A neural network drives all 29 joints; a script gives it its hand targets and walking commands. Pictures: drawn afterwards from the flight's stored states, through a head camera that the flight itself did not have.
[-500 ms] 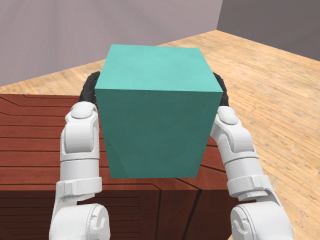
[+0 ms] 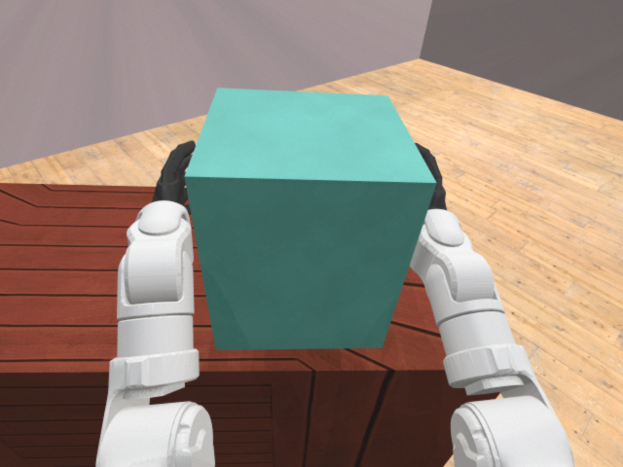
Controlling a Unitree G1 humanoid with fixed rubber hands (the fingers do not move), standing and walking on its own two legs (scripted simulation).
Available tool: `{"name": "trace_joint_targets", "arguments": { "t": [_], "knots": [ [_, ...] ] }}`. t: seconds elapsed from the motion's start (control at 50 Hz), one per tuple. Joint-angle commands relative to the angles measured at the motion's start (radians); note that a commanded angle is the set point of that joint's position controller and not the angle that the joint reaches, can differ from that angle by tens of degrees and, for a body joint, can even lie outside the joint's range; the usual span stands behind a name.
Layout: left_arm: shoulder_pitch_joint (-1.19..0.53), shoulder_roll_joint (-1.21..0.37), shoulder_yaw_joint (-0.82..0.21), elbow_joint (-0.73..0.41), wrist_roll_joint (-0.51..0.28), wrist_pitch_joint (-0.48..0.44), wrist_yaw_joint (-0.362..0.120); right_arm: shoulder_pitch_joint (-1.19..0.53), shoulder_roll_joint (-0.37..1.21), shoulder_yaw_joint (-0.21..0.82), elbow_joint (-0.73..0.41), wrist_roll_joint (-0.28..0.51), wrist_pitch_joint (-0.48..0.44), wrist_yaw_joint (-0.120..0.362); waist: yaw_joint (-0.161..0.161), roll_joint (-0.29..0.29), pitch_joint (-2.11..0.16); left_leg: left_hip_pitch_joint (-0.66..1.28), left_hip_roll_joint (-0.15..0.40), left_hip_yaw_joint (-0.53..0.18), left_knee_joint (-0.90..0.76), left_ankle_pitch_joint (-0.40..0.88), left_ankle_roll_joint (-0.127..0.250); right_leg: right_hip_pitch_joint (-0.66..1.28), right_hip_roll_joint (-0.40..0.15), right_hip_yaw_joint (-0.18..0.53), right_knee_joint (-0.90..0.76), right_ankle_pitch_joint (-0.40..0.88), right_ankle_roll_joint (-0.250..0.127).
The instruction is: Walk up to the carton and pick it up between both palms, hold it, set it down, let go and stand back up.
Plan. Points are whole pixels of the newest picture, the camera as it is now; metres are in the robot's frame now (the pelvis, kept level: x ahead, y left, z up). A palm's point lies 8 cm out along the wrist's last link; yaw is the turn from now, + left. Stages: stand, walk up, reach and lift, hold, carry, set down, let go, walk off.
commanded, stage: hold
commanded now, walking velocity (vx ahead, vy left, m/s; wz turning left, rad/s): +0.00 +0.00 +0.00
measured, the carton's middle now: (302, 222) +0.37 +0.00 +0.18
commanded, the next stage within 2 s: none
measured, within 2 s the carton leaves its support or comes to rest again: neither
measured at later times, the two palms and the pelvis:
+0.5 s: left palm (168, 204) +0.37 +0.15 +0.21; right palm (418, 195) +0.38 -0.15 +0.22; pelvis +0.00 -0.01 +0.00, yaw +1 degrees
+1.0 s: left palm (167, 204) +0.37 +0.15 +0.21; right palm (421, 200) +0.37 -0.15 +0.22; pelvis +0.00 +0.00 +0.00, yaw -1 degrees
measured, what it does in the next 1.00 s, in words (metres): stands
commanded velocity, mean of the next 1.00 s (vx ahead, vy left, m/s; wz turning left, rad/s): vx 0.00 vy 0.00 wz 0.00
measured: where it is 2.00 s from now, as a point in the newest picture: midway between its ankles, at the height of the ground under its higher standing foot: outside the picture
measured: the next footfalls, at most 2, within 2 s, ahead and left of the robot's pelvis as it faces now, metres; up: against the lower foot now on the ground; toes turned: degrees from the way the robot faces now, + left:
none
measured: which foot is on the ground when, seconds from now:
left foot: down 0.00-1.00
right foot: down 0.00-1.00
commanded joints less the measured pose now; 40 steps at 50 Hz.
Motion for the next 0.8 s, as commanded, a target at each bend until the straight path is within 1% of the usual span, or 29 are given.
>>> {"name": "trace_joint_targets", "arguments": {
  "t": [0.0, 0.04, 0.06, 0.08, 0.1, 0.14, 0.16, 0.18, 0.2, 0.22, 0.26, 0.28, 0.32, 0.34, 0.36, 0.38, 0.4, 0.44, 0.46, 0.48, 0.52, 0.54, 0.6, 0.64, 0.66, 0.7, 0.72, 0.74, 0.78],
  "knots": [
    [-0.721, -0.552, -0.473, -0.122, -0.159, -0.069, -0.135, -0.781, 0.606, 0.406, -0.284, 0.089, -0.054, 0.114, -0.010, 0.069, -0.448, -0.182, -0.064, 0.054, -0.098, 0.260, -0.020, 0.368, 0.085, 0.007, 0.025, 0.096, 0.011],
    [-0.720, -0.552, -0.472, -0.122, -0.159, -0.069, -0.135, -0.782, 0.606, 0.407, -0.285, 0.089, -0.055, 0.115, -0.009, 0.069, -0.448, -0.182, -0.063, 0.054, -0.097, 0.262, -0.019, 0.368, 0.086, 0.007, 0.025, 0.095, 0.011],
    [-0.761, -0.506, -0.411, -0.045, -0.128, -0.072, -0.135, -0.862, 0.606, 0.410, -0.252, 0.094, -0.055, 0.119, 0.074, 0.045, -0.402, -0.242, -0.062, 0.062, -0.116, 0.239, -0.003, 0.360, 0.080, 0.012, 0.019, 0.018, 0.011],
    [-0.756, -0.524, -0.416, -0.035, -0.130, -0.074, -0.133, -0.862, 0.618, 0.399, -0.251, 0.091, -0.057, 0.124, 0.065, 0.040, -0.403, -0.251, -0.056, 0.061, -0.124, 0.212, 0.005, 0.362, 0.082, 0.017, 0.022, -0.001, 0.009],
    [-0.760, -0.551, -0.453, -0.061, -0.154, -0.078, -0.127, -0.857, 0.607, 0.385, -0.269, 0.088, -0.066, 0.126, 0.043, 0.058, -0.448, -0.231, -0.044, 0.054, -0.119, 0.247, -0.006, 0.359, 0.091, 0.017, 0.031, 0.015, -0.001],
    [-0.784, -0.555, -0.466, -0.093, -0.172, -0.087, -0.113, -0.888, 0.620, 0.412, -0.291, 0.106, -0.071, 0.124, 0.053, 0.050, -0.524, -0.204, -0.054, 0.060, -0.088, 0.305, -0.010, 0.372, 0.092, 0.023, 0.035, 0.062, 0.001],
    [-0.785, -0.569, -0.489, -0.114, -0.186, -0.088, -0.107, -0.865, 0.610, 0.408, -0.291, 0.112, -0.066, 0.121, 0.032, 0.067, -0.534, -0.177, -0.053, 0.056, -0.077, 0.338, -0.022, 0.366, 0.093, 0.025, 0.040, 0.089, 0.001],
    [-0.802, -0.566, -0.495, -0.111, -0.196, -0.090, -0.104, -0.867, 0.603, 0.397, -0.283, 0.110, -0.062, 0.119, 0.022, 0.072, -0.538, -0.172, -0.055, 0.054, -0.074, 0.326, -0.025, 0.349, 0.093, 0.027, 0.032, 0.073, 0.001],
    [-0.796, -0.563, -0.484, -0.075, -0.188, -0.087, -0.105, -0.853, 0.592, 0.376, -0.257, 0.097, -0.055, 0.117, 0.011, 0.078, -0.498, -0.184, -0.056, 0.058, -0.082, 0.290, -0.023, 0.332, 0.087, 0.028, 0.022, 0.050, 0.002],
    [-0.787, -0.551, -0.459, -0.036, -0.168, -0.080, -0.110, -0.846, 0.589, 0.362, -0.219, 0.088, -0.047, 0.120, 0.020, 0.079, -0.448, -0.216, -0.055, 0.061, -0.102, 0.219, -0.014, 0.330, 0.083, 0.030, 0.017, 0.002, 0.002],
    [-0.767, -0.541, -0.423, -0.007, -0.146, -0.070, -0.123, -0.824, 0.590, 0.339, -0.167, 0.073, -0.038, 0.121, 0.024, 0.068, -0.404, -0.259, -0.058, 0.063, -0.133, 0.147, -0.001, 0.350, 0.073, 0.032, 0.016, -0.019, 0.002],
    [-0.767, -0.549, -0.425, -0.017, -0.150, -0.072, -0.128, -0.815, 0.592, 0.328, -0.164, 0.064, -0.038, 0.120, 0.009, 0.063, -0.427, -0.260, -0.057, 0.063, -0.138, 0.141, -0.002, 0.362, 0.073, 0.035, 0.020, -0.007, 0.005],
    [-0.793, -0.559, -0.459, -0.099, -0.173, -0.082, -0.127, -0.818, 0.613, 0.356, -0.207, 0.091, -0.044, 0.115, 0.002, 0.075, -0.500, -0.216, -0.063, 0.056, -0.108, 0.261, -0.023, 0.384, 0.079, 0.029, 0.036, 0.086, 0.006],
    [-0.801, -0.557, -0.467, -0.103, -0.181, -0.084, -0.125, -0.839, 0.616, 0.373, -0.233, 0.102, -0.045, 0.110, 0.005, 0.074, -0.535, -0.196, -0.068, 0.054, -0.090, 0.303, -0.027, 0.395, 0.081, 0.029, 0.037, 0.114, 0.009],
    [-0.800, -0.556, -0.471, -0.080, -0.182, -0.084, -0.123, -0.825, 0.603, 0.359, -0.211, 0.098, -0.039, 0.107, -0.012, 0.084, -0.496, -0.194, -0.066, 0.050, -0.086, 0.308, -0.035, 0.374, 0.081, 0.025, 0.032, 0.112, 0.009],
    [-0.804, -0.563, -0.486, -0.100, -0.190, -0.087, -0.122, -0.835, 0.603, 0.364, -0.234, 0.103, -0.045, 0.108, -0.013, 0.088, -0.518, -0.179, -0.065, 0.047, -0.075, 0.333, -0.041, 0.367, 0.085, 0.019, 0.032, 0.119, 0.009],
    [-0.792, -0.559, -0.480, -0.080, -0.179, -0.086, -0.122, -0.814, 0.596, 0.353, -0.211, 0.096, -0.041, 0.106, -0.019, 0.102, -0.483, -0.181, -0.067, 0.050, -0.077, 0.323, -0.044, 0.354, 0.082, 0.018, 0.028, 0.099, 0.010],
    [-0.766, -0.547, -0.467, -0.087, -0.169, -0.084, -0.126, -0.795, 0.600, 0.372, -0.221, 0.105, -0.039, 0.103, -0.008, 0.094, -0.484, -0.186, -0.070, 0.052, -0.079, 0.315, -0.041, 0.370, 0.077, 0.022, 0.030, 0.113, 0.013],
    [-0.754, -0.537, -0.452, -0.064, -0.158, -0.082, -0.130, -0.802, 0.603, 0.374, -0.220, 0.100, -0.037, 0.101, -0.001, 0.082, -0.460, -0.203, -0.072, 0.053, -0.087, 0.288, -0.033, 0.377, 0.073, 0.024, 0.026, 0.102, 0.017],
    [-0.751, -0.533, -0.445, -0.074, -0.159, -0.083, -0.136, -0.802, 0.611, 0.379, -0.234, 0.100, -0.037, 0.099, -0.001, 0.069, -0.476, -0.212, -0.073, 0.053, -0.091, 0.272, -0.024, 0.390, 0.069, 0.026, 0.026, 0.107, 0.021],
    [-0.770, -0.531, -0.452, -0.118, -0.164, -0.090, -0.134, -0.825, 0.634, 0.410, -0.269, 0.114, -0.038, 0.097, 0.020, 0.060, -0.506, -0.214, -0.077, 0.052, -0.079, 0.318, -0.022, 0.415, 0.072, 0.023, 0.044, 0.166, 0.027],
    [-0.764, -0.546, -0.477, -0.132, -0.171, -0.088, -0.130, -0.824, 0.623, 0.418, -0.289, 0.125, -0.042, 0.096, 0.006, 0.082, -0.533, -0.195, -0.075, 0.049, -0.066, 0.358, -0.033, 0.418, 0.079, 0.023, 0.050, 0.190, 0.023],
    [-0.731, -0.544, -0.491, -0.162, -0.184, -0.085, -0.124, -0.807, 0.618, 0.449, -0.341, 0.143, -0.039, 0.087, 0.017, 0.069, -0.557, -0.160, -0.075, 0.052, -0.049, 0.405, -0.035, 0.419, 0.085, 0.024, 0.052, 0.223, 0.026],
    [-0.725, -0.548, -0.515, -0.174, -0.193, -0.081, -0.119, -0.791, 0.595, 0.432, -0.345, 0.143, -0.037, 0.088, 0.002, 0.087, -0.536, -0.140, -0.064, 0.045, -0.046, 0.428, -0.049, 0.378, 0.092, 0.021, 0.047, 0.187, 0.015],
    [-0.722, -0.544, -0.515, -0.176, -0.191, -0.077, -0.117, -0.795, 0.590, 0.429, -0.346, 0.141, -0.036, 0.090, 0.006, 0.088, -0.529, -0.134, -0.066, 0.044, -0.047, 0.422, -0.049, 0.366, 0.091, 0.018, 0.040, 0.172, 0.013],
    [-0.727, -0.543, -0.511, -0.178, -0.187, -0.073, -0.114, -0.768, 0.583, 0.419, -0.322, 0.129, -0.025, 0.095, 0.000, 0.084, -0.481, -0.160, -0.062, 0.047, -0.068, 0.372, -0.046, 0.359, 0.090, 0.020, 0.034, 0.137, 0.009],
    [-0.742, -0.539, -0.498, -0.178, -0.180, -0.075, -0.112, -0.766, 0.590, 0.420, -0.301, 0.125, -0.019, 0.100, 0.014, 0.080, -0.470, -0.171, -0.063, 0.050, -0.080, 0.347, -0.039, 0.359, 0.087, 0.022, 0.034, 0.114, 0.010],
    [-0.742, -0.524, -0.479, -0.140, -0.168, -0.071, -0.116, -0.767, 0.587, 0.411, -0.280, 0.114, -0.013, 0.103, 0.015, 0.063, -0.436, -0.196, -0.064, 0.054, -0.093, 0.305, -0.028, 0.361, 0.083, 0.026, 0.026, 0.096, 0.011],
    [-0.747, -0.528, -0.474, -0.141, -0.173, -0.072, -0.122, -0.778, 0.613, 0.419, -0.294, 0.115, -0.012, 0.104, 0.022, 0.043, -0.462, -0.211, -0.067, 0.056, -0.101, 0.274, -0.015, 0.385, 0.077, 0.032, 0.034, 0.112, 0.017]
  ]
}}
